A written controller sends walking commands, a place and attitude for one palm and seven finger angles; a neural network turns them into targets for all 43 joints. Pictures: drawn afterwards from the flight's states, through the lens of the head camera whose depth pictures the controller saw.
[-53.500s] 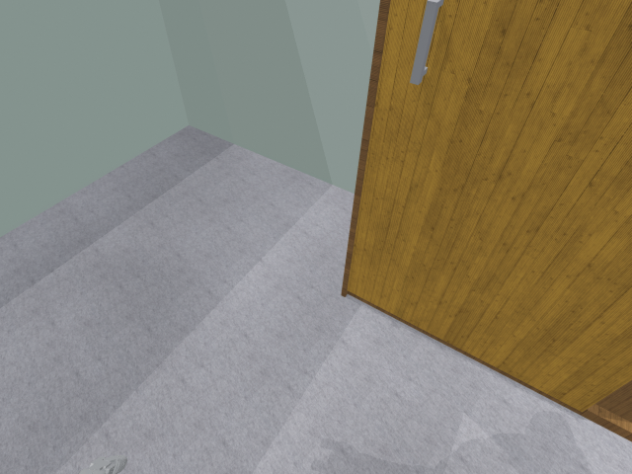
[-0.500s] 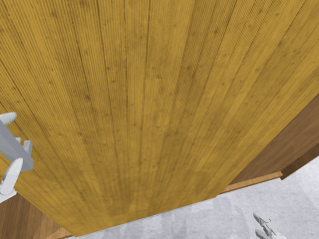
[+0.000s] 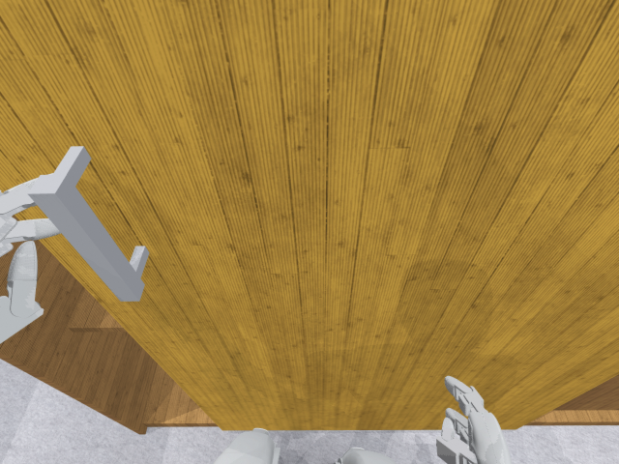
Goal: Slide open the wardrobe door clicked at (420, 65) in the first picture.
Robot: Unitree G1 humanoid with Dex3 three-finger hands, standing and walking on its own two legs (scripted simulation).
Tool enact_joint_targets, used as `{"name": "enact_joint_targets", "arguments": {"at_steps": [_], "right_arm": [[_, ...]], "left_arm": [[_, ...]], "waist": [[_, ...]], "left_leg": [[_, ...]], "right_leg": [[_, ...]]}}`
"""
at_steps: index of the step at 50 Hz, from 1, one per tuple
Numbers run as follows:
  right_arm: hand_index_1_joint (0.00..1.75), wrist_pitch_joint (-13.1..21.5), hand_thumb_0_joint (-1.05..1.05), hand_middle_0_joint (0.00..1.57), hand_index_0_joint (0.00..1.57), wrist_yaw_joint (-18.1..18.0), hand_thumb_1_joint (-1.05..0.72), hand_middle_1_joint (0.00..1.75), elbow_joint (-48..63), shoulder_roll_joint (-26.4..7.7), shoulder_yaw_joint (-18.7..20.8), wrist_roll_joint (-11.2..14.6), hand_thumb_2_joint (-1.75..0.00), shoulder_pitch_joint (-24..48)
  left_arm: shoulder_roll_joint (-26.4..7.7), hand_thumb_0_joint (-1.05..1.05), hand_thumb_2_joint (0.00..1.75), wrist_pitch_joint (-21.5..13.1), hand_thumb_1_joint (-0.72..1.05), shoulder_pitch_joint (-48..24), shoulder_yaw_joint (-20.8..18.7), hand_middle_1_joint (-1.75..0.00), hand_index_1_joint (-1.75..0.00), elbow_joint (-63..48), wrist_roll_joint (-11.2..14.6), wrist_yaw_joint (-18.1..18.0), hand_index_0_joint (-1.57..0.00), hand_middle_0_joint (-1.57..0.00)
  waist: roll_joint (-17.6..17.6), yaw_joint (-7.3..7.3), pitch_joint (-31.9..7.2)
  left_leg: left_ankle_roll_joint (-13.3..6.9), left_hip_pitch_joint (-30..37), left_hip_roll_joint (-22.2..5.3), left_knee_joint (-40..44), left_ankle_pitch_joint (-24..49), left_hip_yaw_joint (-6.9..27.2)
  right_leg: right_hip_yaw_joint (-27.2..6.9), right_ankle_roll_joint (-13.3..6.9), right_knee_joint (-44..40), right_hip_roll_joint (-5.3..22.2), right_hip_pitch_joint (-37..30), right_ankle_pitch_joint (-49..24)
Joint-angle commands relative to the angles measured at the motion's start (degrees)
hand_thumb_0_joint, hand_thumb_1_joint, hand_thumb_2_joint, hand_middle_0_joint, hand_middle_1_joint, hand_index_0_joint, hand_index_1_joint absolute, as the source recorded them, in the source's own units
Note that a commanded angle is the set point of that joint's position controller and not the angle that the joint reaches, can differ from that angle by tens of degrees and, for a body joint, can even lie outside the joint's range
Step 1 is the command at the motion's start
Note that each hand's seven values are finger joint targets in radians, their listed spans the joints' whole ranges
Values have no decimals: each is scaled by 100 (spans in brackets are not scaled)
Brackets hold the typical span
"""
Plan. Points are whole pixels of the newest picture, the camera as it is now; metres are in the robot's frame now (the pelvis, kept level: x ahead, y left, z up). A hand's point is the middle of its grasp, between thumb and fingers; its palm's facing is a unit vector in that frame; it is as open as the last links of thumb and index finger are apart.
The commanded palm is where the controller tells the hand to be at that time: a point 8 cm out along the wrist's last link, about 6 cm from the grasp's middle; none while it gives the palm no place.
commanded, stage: step back with the hand held close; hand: left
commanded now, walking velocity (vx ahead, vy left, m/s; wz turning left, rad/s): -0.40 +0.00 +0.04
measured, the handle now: (105, 231) +0.26 +0.19 +0.23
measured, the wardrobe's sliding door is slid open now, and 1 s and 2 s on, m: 0.23 0.23 0.23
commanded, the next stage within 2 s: stop stepping back and stand still in 0.68 s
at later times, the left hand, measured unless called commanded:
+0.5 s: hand out of the picture -0.04 +0.17 +0.21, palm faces +0.54 -0.71 -0.45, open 7.4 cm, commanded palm -0.09 +0.20 +0.20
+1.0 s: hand out of the picture -0.27 +0.02 +0.20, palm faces +0.43 -0.76 -0.48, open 7.4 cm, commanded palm -0.32 +0.05 +0.20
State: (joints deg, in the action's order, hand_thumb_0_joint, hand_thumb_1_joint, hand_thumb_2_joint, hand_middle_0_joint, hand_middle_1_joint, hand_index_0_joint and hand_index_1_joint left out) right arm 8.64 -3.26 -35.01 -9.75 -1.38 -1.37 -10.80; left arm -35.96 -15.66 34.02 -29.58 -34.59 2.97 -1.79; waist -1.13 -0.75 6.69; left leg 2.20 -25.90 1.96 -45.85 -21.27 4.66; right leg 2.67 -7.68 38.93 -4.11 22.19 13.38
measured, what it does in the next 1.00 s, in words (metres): walks backwards: left foot, then right foot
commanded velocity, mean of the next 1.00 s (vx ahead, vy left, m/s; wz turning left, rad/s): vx -0.19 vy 0.04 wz -0.03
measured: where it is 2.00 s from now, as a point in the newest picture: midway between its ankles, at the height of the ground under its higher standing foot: outside the picture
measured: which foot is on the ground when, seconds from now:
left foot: up 0.00-0.34, down 0.36-0.58, up 0.60-0.86, down 0.88-1.00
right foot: down 0.00-0.36, up 0.38-0.56, down 0.58-0.86, up 0.88-1.00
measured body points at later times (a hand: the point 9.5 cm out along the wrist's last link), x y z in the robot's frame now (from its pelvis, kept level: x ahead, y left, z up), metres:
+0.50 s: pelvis -0.20 -0.10 +0.01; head -0.23 -0.13 +0.45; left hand -0.08 +0.20 +0.24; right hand -0.01 -0.31 -0.08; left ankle -0.18 +0.10 -0.71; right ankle -0.13 -0.15 -0.65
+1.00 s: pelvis -0.45 -0.23 +0.01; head -0.51 -0.24 +0.46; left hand -0.30 +0.06 +0.23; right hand -0.31 -0.50 -0.06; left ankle -0.41 -0.12 -0.71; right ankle -0.42 -0.29 -0.62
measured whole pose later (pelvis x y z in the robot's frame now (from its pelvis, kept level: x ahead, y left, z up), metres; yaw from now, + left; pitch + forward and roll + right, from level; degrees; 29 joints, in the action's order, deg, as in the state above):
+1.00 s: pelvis -0.45 -0.23 +0.01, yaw +2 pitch -5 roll +3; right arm 1.2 -2.4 -32.2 -14.6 2.5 -0.1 -17.6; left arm -24.8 -10.7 28.7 -21.9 -24.5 -1.2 -6.0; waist -2.4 2.2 -3.6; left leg -3.3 -12.6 1.9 -31.2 -14.1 -5.5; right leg 0.0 1.6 75.4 -4.5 33.0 21.3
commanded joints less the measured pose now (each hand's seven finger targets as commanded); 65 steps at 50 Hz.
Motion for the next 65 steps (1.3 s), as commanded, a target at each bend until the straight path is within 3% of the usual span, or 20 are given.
{"name": "enact_joint_targets", "arguments": {"at_steps": [1, 4, 16, 18, 20, 24, 27, 28, 29, 40, 43, 46, 52, 53, 54, 55, 56, 57, 58, 65], "right_arm": [[30, 14, 0, 20, 20, 26, -90, 30, 666, -782, 380, 2, -90, 104], [30, -85, 0, 20, 20, -20, -90, 30, 650, -736, 286, -40, -90, 242], [30, -665, 0, 20, 20, -161, -90, 30, 763, -1035, 345, 82, -90, 34], [30, -711, 0, 20, 20, -60, -90, 30, 1165, -1274, 369, -29, -90, 111], [30, -302, 0, 20, 20, -60, -90, 30, 1153, -789, 408, -56, -90, 554], [30, -128, 0, 20, 20, -69, -90, 30, 707, -935, 597, 51, -90, 333], [30, -3, 0, 20, 20, -27, -90, 30, 669, -1046, 580, 77, -90, 291], [30, 26, 0, 20, 20, -32, -90, 30, 661, -938, 585, 79, -90, 363], [30, 22, 0, 20, 20, -53, -90, 30, 729, -805, 624, 41, -90, 648], [30, -563, 0, 20, 20, -142, -90, 30, 939, -869, 334, -27, -90, 213], [30, -718, 0, 20, 20, -29, -90, 30, 1261, -1214, 347, -109, -90, 274], [30, -527, 0, 20, 20, 97, -90, 30, 1155, -925, 554, 68, -90, 58], [30, -253, 0, 20, 20, -42, -90, 30, 1033, -870, 418, 113, -90, 376], [30, -195, 0, 20, 20, -36, -90, 30, 1068, -850, 431, 123, -90, 505], [30, -189, 0, 20, 20, 32, -90, 30, 983, -736, 486, 174, -90, 443], [30, -103, 0, 20, 20, 96, -90, 30, 943, -1054, 571, 171, -90, 627], [30, 50, 0, 20, 20, 187, -90, 30, 930, -1069, 564, 118, -90, 788], [30, 186, 0, 20, 20, 254, -90, 30, 688, -1116, 619, -91, -90, 482], [30, -10, 0, 20, 20, 126, -90, 30, 461, -901, 725, 1, -90, 97], [30, 88, 0, 20, 20, 0, -90, 30, 431, -755, 483, 103, -90, 235]], "left_arm": [[-351, 0, 90, 68, 90, -412, -1037, -30, -30, -414, 188, -511, -20, -20], [401, 0, 90, 177, 90, -6, -279, -30, -30, -145, 48, -568, -20, -20], [255, 0, 90, 309, 90, -950, 154, -30, -30, -763, -27, -671, -20, -20], [372, 0, 90, 60, 90, -1052, 228, -30, -30, -1038, -52, -621, -20, -20], [86, 0, 90, 118, 90, -922, -140, -30, -30, -979, -132, -800, -20, -20], [695, 0, 90, 494, 90, -717, 287, -30, -30, -416, -12, -684, -20, -20], [784, 0, 90, 428, 90, -1469, 573, -30, -30, -411, -209, -652, -20, -20], [592, 0, 90, 405, 90, -1875, 572, -30, -30, -585, -293, -626, -20, -20], [199, 0, 90, 442, 90, -1931, 353, -30, -30, -516, -320, -607, -20, -20], [393, 0, 90, 301, 90, -739, 308, -30, -30, -854, -191, -762, -20, -20], [308, 0, 90, 179, 90, -1186, 175, -30, -30, -695, -356, -749, -20, -20], [41, 0, 90, 222, 90, -890, -213, -30, -30, -48, -414, -578, -20, -20], [408, 0, 90, -88, 90, -1008, 321, -30, -30, -496, -359, -615, -20, -20], [483, 0, 90, -57, 90, -1266, 415, -30, -30, -686, -423, -586, -20, -20], [303, 0, 90, -31, 90, -1469, 327, -30, -30, -813, -483, -578, -20, -20], [21, 0, 90, -46, 90, -1517, 169, -30, -30, -728, -434, -547, -20, -20], [-158, 0, 90, -187, 90, -2537, 80, -30, -30, -1541, -291, -418, -20, -20], [-992, 0, 90, -320, 90, -2829, -584, -30, -30, -1270, -252, -313, -20, -20], [375, 0, 90, -205, 90, -1555, 287, -30, -30, -193, -312, -232, -20, -20], [240, 0, 90, -80, 90, -454, 1, -30, -30, 582, -92, -407, -20, -20]], "waist": [[-685, 38, -1649], [-367, -31, -1632], [-601, 106, -1360], [2392, 116, -1238], [1630, -84, -1379], [1208, -140, -209], [807, -113, -410], [-428, -61, -301], [-2271, -182, -457], [-790, 64, -1333], [2105, 188, -984], [1409, 33, -637], [1186, -122, -556], [736, -250, -659], [-1367, -236, -635], [-1847, -83, -238], [-1699, 158, 16], [-1386, 558, -407], [-315, 268, -606], [-1554, 189, -838]], "left_leg": [[-81, -249, -78, -2226, -376, 213], [-9, -44, -50, -1753, -315, -361], [-635, 1615, 260, 2446, -923, -1322], [-1539, 188, -1728, 3704, -1286, 1151], [-1722, -452, -3197, 3519, 838, 1667], [-971, 252, -1787, 2245, 2176, -210], [-523, -258, -1263, 1460, -705, -440], [-311, -473, -539, 263, -1389, -651], [-98, -570, 165, -2010, -1482, -504], [-370, 1628, 339, 1751, -879, -1090], [-1053, 484, -1405, 3855, -1943, 899], [-1485, -958, -2102, 4041, -2042, 1139], [-717, -1086, -1234, 2702, -1598, 2], [-557, -1635, -743, 1271, -1541, -426], [-374, -2091, -25, -1266, -1224, -838], [-245, -2477, 34, -2873, -361, 187], [-16, -2610, -284, -3686, 375, 498], [143, -1463, -836, -3830, 751, 524], [20, -1325, -281, -3418, 1108, -86], [-99, -505, -130, -626, 423, -1038]], "right_leg": [[-2555, 661, -2464, 2232, -706, -870], [-1267, 974, -2223, 1626, -1052, -1621], [-703, 1504, -3351, 915, -949, 602], [-483, 1447, 556, 137, -1018, 631], [-1572, 855, 4964, 75, -15, 1438], [-534, 985, 1788, 243, 394, 1423], [-77, 1055, -639, 324, -676, 541], [-852, 882, -1635, 808, -303, 626], [-3466, 379, -3122, 2240, 592, 1647], [-1521, 671, -3271, 1306, -618, 1276], [-262, 1023, 1090, 1, -785, 892], [-661, 1035, 4942, -124, 175, 999], [157, 671, -169, 447, -1635, 2363], [-260, 714, -1354, 790, -2297, 2004], [-2438, 465, -2750, 2103, -2006, 2592], [-4774, 523, -3840, 3115, -929, 3730], [-5207, 91, -4087, 3439, -17, 3690], [-4615, -493, -3656, 3269, 1234, 3237], [-2691, 124, -3048, 2263, 248, 3260], [-1459, 844, -3193, 1819, -917, 2153]]}}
